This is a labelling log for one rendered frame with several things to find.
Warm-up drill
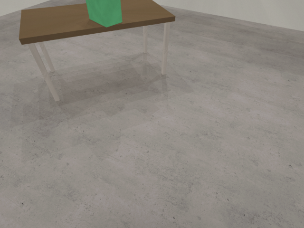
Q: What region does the carton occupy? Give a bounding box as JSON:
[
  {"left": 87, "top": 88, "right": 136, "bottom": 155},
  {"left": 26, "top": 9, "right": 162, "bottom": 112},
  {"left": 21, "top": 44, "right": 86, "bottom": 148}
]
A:
[{"left": 86, "top": 0, "right": 122, "bottom": 27}]

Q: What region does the table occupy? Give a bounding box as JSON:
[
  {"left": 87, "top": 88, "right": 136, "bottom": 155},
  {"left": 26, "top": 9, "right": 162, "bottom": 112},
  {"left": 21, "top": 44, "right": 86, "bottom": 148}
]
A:
[{"left": 19, "top": 0, "right": 175, "bottom": 101}]

